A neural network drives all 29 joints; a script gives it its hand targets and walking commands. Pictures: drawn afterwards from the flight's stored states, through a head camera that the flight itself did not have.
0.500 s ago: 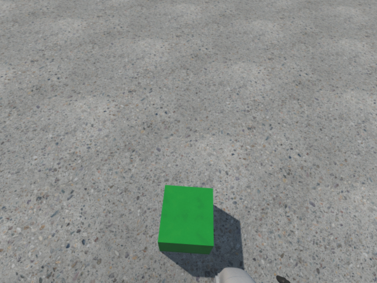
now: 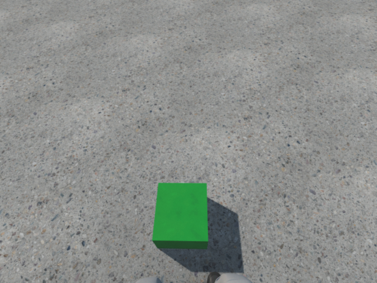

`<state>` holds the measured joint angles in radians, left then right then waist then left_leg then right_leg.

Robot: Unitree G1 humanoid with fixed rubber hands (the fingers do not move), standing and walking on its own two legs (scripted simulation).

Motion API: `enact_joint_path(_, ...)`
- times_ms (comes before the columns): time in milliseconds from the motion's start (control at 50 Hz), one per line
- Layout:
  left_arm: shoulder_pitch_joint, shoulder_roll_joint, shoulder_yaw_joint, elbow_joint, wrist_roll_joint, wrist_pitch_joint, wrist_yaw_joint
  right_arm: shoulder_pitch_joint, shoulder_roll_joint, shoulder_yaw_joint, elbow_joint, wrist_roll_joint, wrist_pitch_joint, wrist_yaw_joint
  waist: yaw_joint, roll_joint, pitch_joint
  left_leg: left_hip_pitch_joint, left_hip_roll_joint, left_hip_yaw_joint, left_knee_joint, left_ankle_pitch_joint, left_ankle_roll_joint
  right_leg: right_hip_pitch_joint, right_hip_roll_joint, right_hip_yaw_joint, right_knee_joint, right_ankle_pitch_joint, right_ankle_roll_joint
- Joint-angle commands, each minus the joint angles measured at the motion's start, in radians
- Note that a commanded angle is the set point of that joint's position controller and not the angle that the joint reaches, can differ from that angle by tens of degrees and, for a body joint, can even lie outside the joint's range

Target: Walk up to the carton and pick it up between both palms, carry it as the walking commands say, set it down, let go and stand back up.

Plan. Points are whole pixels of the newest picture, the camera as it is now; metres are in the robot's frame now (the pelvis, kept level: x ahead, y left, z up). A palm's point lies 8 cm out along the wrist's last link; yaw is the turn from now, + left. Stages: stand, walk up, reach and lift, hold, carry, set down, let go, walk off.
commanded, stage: walk up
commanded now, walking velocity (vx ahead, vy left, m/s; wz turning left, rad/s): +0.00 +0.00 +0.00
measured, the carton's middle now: (182, 215) +0.46 +0.05 -0.69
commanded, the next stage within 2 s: stand in 1.04 s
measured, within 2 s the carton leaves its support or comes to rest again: neither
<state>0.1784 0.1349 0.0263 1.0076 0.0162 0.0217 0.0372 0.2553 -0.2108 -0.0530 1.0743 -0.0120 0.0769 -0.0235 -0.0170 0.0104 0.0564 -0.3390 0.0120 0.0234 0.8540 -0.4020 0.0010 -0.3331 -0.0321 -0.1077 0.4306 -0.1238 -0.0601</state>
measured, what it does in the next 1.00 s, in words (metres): steps on the spot: left foot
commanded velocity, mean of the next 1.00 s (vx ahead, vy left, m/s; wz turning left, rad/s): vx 0.00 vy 0.00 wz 0.00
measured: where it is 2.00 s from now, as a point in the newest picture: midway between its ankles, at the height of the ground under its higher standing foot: outside the picture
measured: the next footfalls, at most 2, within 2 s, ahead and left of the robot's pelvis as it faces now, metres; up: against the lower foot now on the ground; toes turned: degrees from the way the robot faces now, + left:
left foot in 0.10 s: -0.02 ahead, +0.11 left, +0.00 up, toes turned +12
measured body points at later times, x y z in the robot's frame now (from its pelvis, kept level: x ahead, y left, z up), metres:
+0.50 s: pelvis +0.02 +0.04 +0.00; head +0.02 +0.03 +0.45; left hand -0.03 +0.24 -0.16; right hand -0.04 -0.15 -0.17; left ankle -0.07 +0.11 -0.74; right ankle +0.07 -0.08 -0.74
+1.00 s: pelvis +0.05 +0.06 -0.01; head +0.06 +0.06 +0.44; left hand +0.04 +0.26 -0.17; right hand -0.01 -0.14 -0.17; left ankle -0.07 +0.11 -0.74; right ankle +0.07 -0.08 -0.74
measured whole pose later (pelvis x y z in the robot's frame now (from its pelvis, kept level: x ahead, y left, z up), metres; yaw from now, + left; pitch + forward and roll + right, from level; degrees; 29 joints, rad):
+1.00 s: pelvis +0.05 +0.06 -0.01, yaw +0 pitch +0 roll -2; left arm 0.26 0.11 0.01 1.18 -0.01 0.01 0.05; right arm 0.36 -0.09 0.01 1.22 0.01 -0.04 -0.06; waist 0.00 0.02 0.01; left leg 0.01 -0.05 0.08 0.36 -0.38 0.08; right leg -0.24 -0.04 -0.09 0.45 -0.21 0.03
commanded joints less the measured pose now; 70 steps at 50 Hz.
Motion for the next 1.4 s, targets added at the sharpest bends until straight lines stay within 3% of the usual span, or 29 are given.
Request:
enact_joint_path(0,0.069,0.159,0.036,0.007,-0.007,-0.002,0.000,0.154,0.010,0.020,0.022,0.004,-0.031,-0.017,0.005,-0.109,-0.069,0.153,-0.016,0.040,-0.478,0.089,0.025,0.122,-0.195,0.280,-0.202,-0.325,-0.041)
enact_joint_path(20,0.072,0.157,0.036,0.010,-0.012,0.000,-0.001,0.193,0.012,0.021,0.040,0.001,-0.039,-0.021,0.000,-0.085,-0.048,0.183,0.014,0.027,-0.518,0.134,0.029,0.077,-0.181,0.263,-0.186,-0.341,-0.022)
enact_joint_path(40,0.088,0.136,0.027,0.013,-0.013,-0.004,-0.002,0.221,-0.005,0.018,0.057,-0.008,-0.045,-0.025,0.001,-0.020,-0.020,0.188,0.069,-0.028,-0.541,0.142,0.042,0.044,-0.166,0.254,-0.157,-0.290,0.005)
enact_joint_path(80,0.108,0.085,0.010,0.018,-0.011,-0.009,-0.012,0.210,-0.054,0.022,0.055,-0.009,-0.057,-0.021,0.024,0.082,0.019,0.145,0.155,-0.137,-0.657,-0.007,0.074,0.007,-0.058,0.158,-0.079,-0.173,0.058)
enact_joint_path(100,0.125,0.063,0.000,0.035,-0.008,-0.007,-0.015,0.182,-0.054,0.024,0.055,-0.007,-0.062,-0.019,0.044,0.135,0.055,0.117,0.178,-0.161,-0.683,-0.036,0.070,-0.019,-0.034,0.128,-0.047,-0.138,0.047)
enact_joint_path(120,0.096,0.062,0.011,0.037,-0.017,-0.007,-0.015,0.123,-0.056,0.022,0.038,-0.003,-0.073,-0.015,0.051,0.190,0.103,0.011,0.178,-0.162,-0.713,-0.087,0.080,0.073,-0.004,0.055,-0.041,-0.098,0.067)
enact_joint_path(160,0.104,0.072,0.009,0.055,-0.006,-0.020,-0.013,0.109,-0.027,0.037,0.024,0.008,-0.094,-0.013,0.063,0.146,0.099,0.014,0.137,-0.117,-0.659,0.069,0.062,0.163,-0.040,0.090,-0.065,-0.032,0.054)
enact_joint_path(200,0.129,0.054,0.002,0.095,-0.006,-0.030,-0.012,0.158,0.011,0.045,0.053,0.007,-0.104,-0.018,0.053,0.061,0.062,0.095,0.115,-0.074,-0.610,0.206,0.053,0.180,-0.056,0.115,-0.087,0.010,0.036)
enact_joint_path(260,0.128,0.053,-0.001,0.112,-0.006,-0.023,-0.008,0.211,0.015,0.048,0.080,0.005,-0.102,-0.017,0.030,0.023,0.086,0.089,0.115,-0.093,-0.632,0.106,0.058,0.160,-0.055,0.112,-0.087,-0.031,0.042)
enact_joint_path(280,0.150,0.045,-0.002,0.121,-0.006,-0.020,-0.004,0.197,0.020,0.047,0.077,0.008,-0.099,-0.019,0.036,0.015,0.100,0.094,0.119,-0.093,-0.633,0.096,0.057,0.148,-0.054,0.117,-0.087,-0.035,0.045)
enact_joint_path(300,0.155,0.040,0.000,0.122,-0.009,-0.019,-0.003,0.220,0.023,0.048,0.091,0.005,-0.096,-0.021,0.032,-0.023,0.108,0.091,0.119,-0.098,-0.640,0.089,0.058,0.144,-0.050,0.118,-0.085,-0.043,0.048)
enact_joint_path(360,0.173,0.035,0.001,0.136,-0.011,-0.025,0.002,0.231,0.037,0.048,0.112,0.007,-0.105,-0.024,0.030,-0.053,0.068,0.136,0.111,-0.081,-0.622,0.171,0.062,0.175,-0.056,0.121,-0.086,-0.018,0.044)
enact_joint_path(500,0.199,0.024,-0.006,0.172,-0.016,-0.030,0.014,0.232,0.043,0.047,0.130,0.017,-0.116,-0.029,0.029,0.012,0.046,0.182,0.111,-0.055,-0.590,0.364,0.051,0.195,-0.071,0.131,-0.075,0.056,0.031)
enact_joint_path(520,0.200,0.021,-0.005,0.165,-0.016,-0.032,0.013,0.235,0.049,0.050,0.136,0.016,-0.117,-0.031,0.031,-0.002,0.042,0.187,0.113,-0.055,-0.582,0.397,0.054,0.193,-0.071,0.132,-0.073,0.066,0.032)
enact_joint_path(600,0.194,0.030,-0.007,0.179,-0.019,-0.032,0.016,0.241,0.045,0.050,0.144,0.020,-0.122,-0.037,0.026,0.025,0.026,0.214,0.115,-0.039,-0.561,0.542,0.037,0.203,-0.077,0.120,-0.036,0.183,0.025)
enact_joint_path(660,0.190,0.024,-0.009,0.174,-0.022,-0.030,0.020,0.243,0.054,0.051,0.148,0.019,-0.121,-0.040,0.024,0.022,0.017,0.224,0.115,-0.028,-0.551,0.596,0.025,0.204,-0.075,0.105,-0.017,0.210,0.025)
enact_joint_path(760,0.174,0.014,-0.012,0.177,-0.026,-0.023,0.019,0.238,0.048,0.048,0.155,0.019,-0.119,-0.042,0.021,0.071,0.030,0.219,0.121,-0.028,-0.537,0.670,0.017,0.181,-0.075,0.095,0.002,0.189,0.033)
enact_joint_path(800,0.176,0.025,-0.012,0.175,-0.025,-0.024,0.019,0.241,0.047,0.048,0.151,0.020,-0.119,-0.045,0.022,0.051,0.016,0.244,0.125,-0.022,-0.528,0.730,0.012,0.178,-0.071,0.082,0.014,0.205,0.036)
enact_joint_path(840,0.168,0.020,-0.011,0.174,-0.027,-0.021,0.020,0.256,0.046,0.047,0.166,0.018,-0.121,-0.044,0.021,0.034,0.023,0.207,0.121,-0.032,-0.539,0.683,0.020,0.198,-0.072,0.088,0.019,0.189,0.035)
enact_joint_path(880,0.164,0.020,-0.007,0.164,-0.028,-0.016,0.021,0.251,0.042,0.048,0.167,0.017,-0.121,-0.045,0.017,0.043,0.037,0.210,0.128,-0.022,-0.540,0.736,-0.001,0.175,-0.067,0.074,0.032,0.176,0.040)
enact_joint_path(920,0.160,0.018,-0.008,0.166,-0.027,-0.013,0.019,0.243,0.031,0.043,0.166,0.018,-0.120,-0.046,0.019,0.052,0.045,0.221,0.133,-0.021,-0.536,0.758,0.003,0.164,-0.065,0.072,0.034,0.162,0.041)
enact_joint_path(960,0.164,0.028,-0.007,0.152,-0.028,-0.016,0.021,0.249,0.036,0.046,0.159,0.014,-0.122,-0.045,0.019,0.005,0.022,0.220,0.130,-0.032,-0.529,0.748,0.006,0.183,-0.068,0.077,0.035,0.186,0.041)
enact_joint_path(1020,0.160,0.019,-0.011,0.152,-0.026,-0.018,0.021,0.233,0.035,0.044,0.161,0.016,-0.119,-0.046,0.026,0.021,0.003,0.238,0.128,-0.016,-0.524,0.748,0.008,0.187,-0.070,0.077,0.037,0.207,0.034)
enact_joint_path(1040,0.162,0.036,-0.010,0.147,-0.024,-0.018,0.022,0.227,0.035,0.044,0.154,0.013,-0.119,-0.049,0.021,-0.014,0.008,0.232,0.118,-0.023,-0.521,0.722,0.012,0.189,-0.074,0.079,0.043,0.219,0.029)
enact_joint_path(1140,0.143,0.033,-0.006,0.146,-0.021,-0.017,0.021,0.236,0.033,0.044,0.159,0.011,-0.123,-0.044,0.013,0.035,0.042,0.184,0.117,-0.021,-0.540,0.682,0.005,0.185,-0.078,0.085,0.043,0.189,0.034)
enact_joint_path(1180,0.160,0.039,-0.005,0.141,-0.025,-0.020,0.020,0.236,0.029,0.045,0.155,0.013,-0.122,-0.042,0.011,-0.009,0.010,0.215,0.117,-0.028,-0.530,0.665,0.010,0.179,-0.075,0.086,0.031,0.183,0.037)
enact_joint_path(1300,0.162,0.042,-0.001,0.140,-0.024,-0.019,0.018,0.225,0.037,0.048,0.150,0.007,-0.120,-0.041,0.013,0.039,0.032,0.187,0.125,-0.020,-0.537,0.643,0.006,0.165,-0.071,0.080,0.039,0.153,0.040)
enact_joint_path(1340,0.184,0.044,-0.001,0.148,-0.021,-0.025,0.017,0.210,0.035,0.046,0.144,0.005,-0.120,-0.038,0.021,0.006,0.020,0.186,0.105,-0.015,-0.535,0.526,0.026,0.176,-0.080,0.101,0.026,0.173,0.032)
enact_joint_path(1380,0.175,0.043,-0.002,0.147,-0.021,-0.023,0.016,0.217,0.035,0.046,0.146,0.005,-0.119,-0.038,0.017,0.011,0.033,0.167,0.103,-0.017,-0.545,0.475,0.023,0.169,-0.083,0.108,0.023,0.172,0.031)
